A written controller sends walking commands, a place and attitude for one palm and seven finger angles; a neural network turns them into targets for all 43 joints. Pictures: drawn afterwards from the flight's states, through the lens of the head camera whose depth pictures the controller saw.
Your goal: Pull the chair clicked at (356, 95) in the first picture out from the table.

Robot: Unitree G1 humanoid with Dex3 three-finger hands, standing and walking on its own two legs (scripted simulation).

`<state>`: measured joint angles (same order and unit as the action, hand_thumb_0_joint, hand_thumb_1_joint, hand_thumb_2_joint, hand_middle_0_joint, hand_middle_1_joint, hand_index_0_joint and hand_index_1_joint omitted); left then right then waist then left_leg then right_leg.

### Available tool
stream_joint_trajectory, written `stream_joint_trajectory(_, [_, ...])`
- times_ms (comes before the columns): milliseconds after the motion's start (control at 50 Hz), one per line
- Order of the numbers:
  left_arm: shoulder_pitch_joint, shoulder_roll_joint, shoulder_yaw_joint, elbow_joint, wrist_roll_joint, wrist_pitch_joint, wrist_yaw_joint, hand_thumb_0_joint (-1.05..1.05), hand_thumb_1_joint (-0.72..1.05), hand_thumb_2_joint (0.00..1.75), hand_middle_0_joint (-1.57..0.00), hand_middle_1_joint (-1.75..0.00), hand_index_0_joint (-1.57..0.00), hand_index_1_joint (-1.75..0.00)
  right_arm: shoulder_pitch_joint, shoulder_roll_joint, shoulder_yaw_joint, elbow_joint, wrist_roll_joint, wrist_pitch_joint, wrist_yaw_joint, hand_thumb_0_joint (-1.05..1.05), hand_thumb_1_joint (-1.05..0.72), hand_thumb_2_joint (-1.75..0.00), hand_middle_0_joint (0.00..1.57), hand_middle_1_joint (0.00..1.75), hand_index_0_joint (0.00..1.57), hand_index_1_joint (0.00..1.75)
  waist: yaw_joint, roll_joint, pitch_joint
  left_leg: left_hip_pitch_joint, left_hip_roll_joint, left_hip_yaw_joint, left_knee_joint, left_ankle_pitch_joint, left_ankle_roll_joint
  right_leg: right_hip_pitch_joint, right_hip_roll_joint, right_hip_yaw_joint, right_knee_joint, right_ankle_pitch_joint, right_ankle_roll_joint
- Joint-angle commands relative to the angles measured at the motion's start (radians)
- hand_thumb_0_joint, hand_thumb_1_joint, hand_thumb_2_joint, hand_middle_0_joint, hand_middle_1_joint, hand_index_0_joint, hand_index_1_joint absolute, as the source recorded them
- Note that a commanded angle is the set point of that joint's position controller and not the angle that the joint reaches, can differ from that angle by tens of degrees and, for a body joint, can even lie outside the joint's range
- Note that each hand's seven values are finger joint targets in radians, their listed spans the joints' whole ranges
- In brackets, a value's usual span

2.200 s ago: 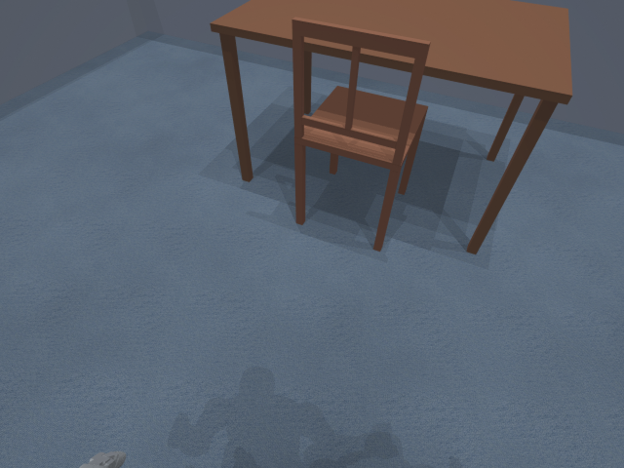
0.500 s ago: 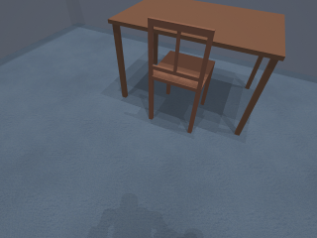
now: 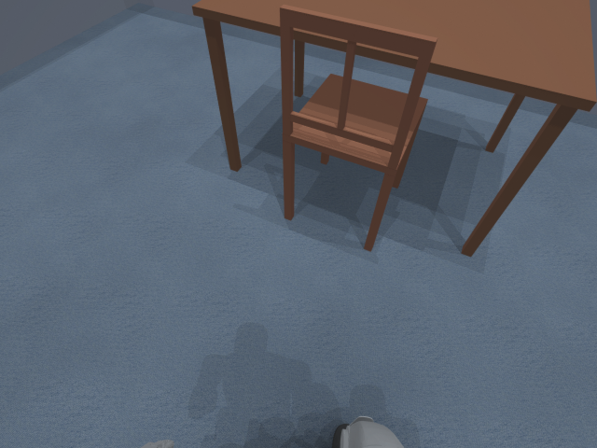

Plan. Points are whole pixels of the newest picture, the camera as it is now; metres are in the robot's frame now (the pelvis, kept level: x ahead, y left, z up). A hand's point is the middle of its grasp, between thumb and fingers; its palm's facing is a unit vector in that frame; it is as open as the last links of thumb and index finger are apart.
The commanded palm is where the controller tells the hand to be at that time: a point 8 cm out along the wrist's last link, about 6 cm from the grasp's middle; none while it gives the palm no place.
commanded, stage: walk to a spot facing it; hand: left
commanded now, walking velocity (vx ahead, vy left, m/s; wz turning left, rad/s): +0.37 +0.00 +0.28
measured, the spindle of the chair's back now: (346, 87) +1.00 -0.13 -0.08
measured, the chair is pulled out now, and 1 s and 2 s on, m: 0.00 0.00 0.00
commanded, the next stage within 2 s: turn to face it in 0.30 s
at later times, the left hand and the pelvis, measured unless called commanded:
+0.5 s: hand out of the picture +0.13 +0.22 -0.20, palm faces +0.28 -0.94 -0.19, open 7.3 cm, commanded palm none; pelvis +0.19 +0.03 -0.01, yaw +13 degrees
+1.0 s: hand (179, 329) +0.33 +0.22 -0.16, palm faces +0.02 -0.97 -0.26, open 7.3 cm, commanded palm none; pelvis +0.27 +0.02 -0.01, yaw -3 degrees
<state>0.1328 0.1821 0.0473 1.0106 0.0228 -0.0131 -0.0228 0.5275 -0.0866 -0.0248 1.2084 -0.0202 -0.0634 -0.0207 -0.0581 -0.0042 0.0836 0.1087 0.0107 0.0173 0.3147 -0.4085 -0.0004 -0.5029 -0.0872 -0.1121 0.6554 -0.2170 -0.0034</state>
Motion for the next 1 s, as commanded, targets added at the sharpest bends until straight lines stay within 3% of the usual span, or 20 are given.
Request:
stream_joint_trajectory(0, [0.351,0.177,0.055,0.027,0.013,-0.062,0.017,0.0,0.9,0.9,-0.2,-0.3,-0.2,-0.3,0.006,-0.174,-0.034,-0.063,0.013,-0.017,-0.002,0.0,-0.9,-0.9,0.2,0.3,0.2,0.3,0.203,-0.072,-0.165,-0.456,0.103,-0.014,0.538,0.495,0.069,0.682,-0.109,0.157,-0.151,-0.038,-0.091])
stream_joint_trajectory(20, [0.468,0.295,0.081,0.055,0.009,-0.063,0.032,0.0,0.9,0.9,-0.2,-0.3,-0.2,-0.3,0.042,-0.111,-0.024,-0.104,0.022,-0.023,0.002,0.0,-0.9,-0.9,0.2,0.3,0.2,0.3,0.202,-0.283,-0.314,-0.676,-0.035,0.022,0.905,-0.107,0.036,0.828,-0.429,0.63,-0.319,-0.066,-0.195])
stream_joint_trajectory(40, [0.417,0.286,0.076,0.05,-0.008,-0.055,0.032,0.0,0.9,0.9,-0.2,-0.3,-0.2,-0.3,-0.041,-0.132,-0.033,-0.116,0.019,-0.016,0.005,0.0,-0.9,-0.9,0.2,0.3,0.2,0.3,0.199,-0.168,-0.251,-0.701,0.024,-0.047,1.038,-0.13,0.058,0.689,-0.44,0.649,-0.407,-0.259,-0.219])
stream_joint_trajectory(100, [0.168,0.129,0.032,-0.005,0.005,-0.059,0.043,0.0,0.9,0.9,-0.2,-0.3,-0.2,-0.3,-0.148,-0.093,-0.039,-0.147,-0.002,0.013,0.025,0.0,-0.9,-0.9,0.2,0.3,0.2,0.3,0.089,-0.099,-0.001,-0.711,0.136,-0.05,1.032,0.043,0.048,0.257,-0.355,0.377,-0.469,-0.328,-0.155])
stream_joint_trajectory(160, [0.128,0.088,0.015,-0.01,0.011,-0.065,0.045,0.0,0.9,0.9,-0.2,-0.3,-0.2,-0.3,-0.108,-0.076,-0.039,-0.145,-0.007,0.051,0.035,0.0,-0.9,-0.9,0.2,0.3,0.2,0.3,0.021,-0.112,-0.004,-0.628,0.14,-0.009,0.875,0.101,0.011,0.135,-0.276,0.116,-0.485,-0.158,-0.104])
stream_joint_trajectory(240, [0.136,0.121,0.021,-0.018,0.009,-0.067,0.04,0.0,0.9,0.9,-0.2,-0.3,-0.2,-0.3,-0.224,-0.089,-0.041,-0.221,-0.006,0.058,0.062,0.0,-0.9,-0.9,0.2,0.3,0.2,0.3,0.029,-0.116,0.021,-0.594,0.134,0.058,0.623,0.191,-0.009,0.129,-0.245,-0.015,-0.499,-0.121,-0.091])
stream_joint_trajectory(360, [0.172,0.2,0.044,-0.032,0.012,-0.054,0.036,0.0,0.9,0.9,-0.2,-0.3,-0.2,-0.3,-0.371,-0.151,-0.041,-0.321,-0.005,0.04,0.081,0.0,-0.9,-0.9,0.2,0.3,0.2,0.3,0.064,-0.092,0.008,-0.545,0.103,0.107,0.396,0.129,0.013,0.303,-0.299,-0.053,-0.374,0.018,-0.084])
stream_joint_trajectory(400, [0.195,0.193,0.038,-0.025,0.003,-0.046,0.035,0.0,0.9,0.9,-0.2,-0.3,-0.2,-0.3,-0.235,-0.19,-0.047,-0.285,-0.012,0.029,0.067,0.0,-0.9,-0.9,0.2,0.3,0.2,0.3,0.003,0.024,-0.074,-0.273,0.047,0.129,0.224,0.211,0.02,0.256,-0.23,-0.124,-0.106,0.171,-0.048])
stream_joint_trajectory(420, [0.241,0.138,0.026,-0.033,-0.007,-0.04,0.029,0.0,0.9,0.9,-0.2,-0.3,-0.2,-0.3,-0.106,-0.295,-0.069,-0.257,-0.023,0.018,0.047,0.0,-0.9,-0.9,0.2,0.3,0.2,0.3,-0.038,0.255,-0.19,-0.04,0.215,-0.121,0.129,0.355,0.085,0.103,-0.093,-0.161,0.189,0.005,0.016])
stream_joint_trajectory(440, [0.236,0.096,0.005,-0.065,-0.013,-0.039,0.026,0.0,0.9,0.9,-0.2,-0.3,-0.2,-0.3,-0.027,-0.382,-0.077,-0.238,-0.01,0.019,0.027,0.0,-0.9,-0.9,0.2,0.3,0.2,0.3,-0.048,0.4,-0.25,0.072,0.437,-0.393,0.026,0.635,0.198,-0.083,0.027,-0.095,0.46,-0.445,0.049])
stream_joint_trajectory(460, [0.204,0.107,0.001,-0.061,-0.008,-0.032,0.037,0.0,0.9,0.9,-0.2,-0.3,-0.2,-0.3,-0.064,-0.366,-0.067,-0.23,-0.002,0.021,0.011,0.0,-0.9,-0.9,0.2,0.3,0.2,0.3,-0.047,0.24,-0.265,0.028,0.461,-0.339,0.025,0.641,0.219,-0.093,0.004,0.018,0.56,-0.429,0.024])
stream_joint_trajectory(520, [0.199,0.082,-0.002,0.002,-0.006,-0.012,0.036,0.0,0.9,0.9,-0.2,-0.3,-0.2,-0.3,-0.244,-0.256,-0.028,-0.257,-0.001,0.006,-0.003,0.0,-0.9,-0.9,0.2,0.3,0.2,0.3,0.029,0.105,-0.12,-0.194,0.38,-0.099,0.013,0.729,0.157,-0.058,-0.05,0.096,0.571,-0.234,0.036])
stream_joint_trajectory(560, [0.257,0.056,-0.004,0.03,-0.007,0.013,0.035,0.0,0.9,0.9,-0.2,-0.3,-0.2,-0.3,-0.299,-0.226,-0.016,-0.252,0.002,0.002,-0.006,0.0,-0.9,-0.9,0.2,0.3,0.2,0.3,0.068,0.124,-0.108,-0.278,0.329,0.04,-0.007,0.743,0.128,0.042,-0.037,0.093,0.484,-0.178,0.043])
stream_joint_trajectory(760, [0.155,0.033,0.033,-0.072,0.002,0.056,0.018,0.0,0.9,0.9,-0.2,-0.3,-0.2,-0.3,-0.327,-0.249,-0.065,-0.253,-0.004,0.045,-0.008,0.0,-0.9,-0.9,0.2,0.3,0.2,0.3,0.048,0.139,-0.049,-0.271,0.384,0.13,0.004,0.426,0.145,0.074,-0.004,0.021,0.172,-0.149,0.048])
stream_joint_trajectory(840, [0.176,0.05,0.043,-0.094,0.006,0.041,0.016,0.0,0.9,0.9,-0.2,-0.3,-0.2,-0.3,-0.338,-0.271,-0.079,-0.259,-0.004,0.06,-0.003,0.0,-0.9,-0.9,0.2,0.3,0.2,0.3,0.07,0.128,-0.081,-0.272,0.37,0.181,0.161,0.398,0.085,0.199,0.035,-0.016,-0.029,-0.056,0.028])
stream_joint_trajectory(860, [0.221,0.081,0.048,-0.085,0.007,0.032,0.017,0.0,0.9,0.9,-0.2,-0.3,-0.2,-0.3,-0.343,-0.264,-0.078,-0.266,-0.001,0.062,0.0,0.0,-0.9,-0.9,0.2,0.3,0.2,0.3,0.101,0.061,-0.098,-0.314,0.331,0.23,0.291,0.361,0.04,0.289,0.027,0.006,-0.144,0.064,0.013])
stream_joint_trajectory(880, [0.249,0.181,0.063,-0.086,0.017,0.015,0.027,0.0,0.9,0.9,-0.2,-0.3,-0.2,-0.3,-0.315,-0.209,-0.07,-0.287,0.005,0.066,0.009,0.0,-0.9,-0.9,0.2,0.3,0.2,0.3,0.112,-0.205,-0.121,-0.518,0.225,0.282,0.541,0.121,-0.032,0.433,-0.153,0.287,-0.273,0.285,-0.06])
stream_joint_trajectory(900, [0.289,0.247,0.072,-0.082,0.002,0.012,0.035,0.0,0.9,0.9,-0.2,-0.3,-0.2,-0.3,-0.358,-0.168,-0.053,-0.328,0.006,0.072,0.008,0.0,-0.9,-0.9,0.2,0.3,0.2,0.3,0.135,-0.3,-0.12,-0.678,0.105,0.182,0.74,-0.226,-0.07,0.447,-0.323,0.497,-0.319,0.567,-0.181])
stream_joint_trajectory(920, [0.29,0.246,0.074,-0.086,-0.006,0.015,0.045,0.0,0.9,0.9,-0.2,-0.3,-0.2,-0.3,-0.383,-0.184,-0.052,-0.336,0.01,0.086,-0.003,0.0,-0.9,-0.9,0.2,0.3,0.2,0.3,0.141,-0.256,-0.161,-0.674,0.108,0.05,0.82,-0.213,-0.063,0.408,-0.307,0.507,-0.353,0.443,-0.21])
stream_joint_trajectory(980, [0.104,0.189,0.066,-0.135,-0.006,0.024,0.049,0.0,0.9,0.9,-0.2,-0.3,-0.2,-0.3,-0.38,-0.209,-0.059,-0.317,0.003,0.089,0.003,0.0,-0.9,-0.9,0.2,0.3,0.2,0.3,0.079,-0.112,-0.114,-0.681,0.131,-0.005,0.853,-0.013,-0.072,0.331,-0.191,0.38,-0.355,0.209,-0.182])
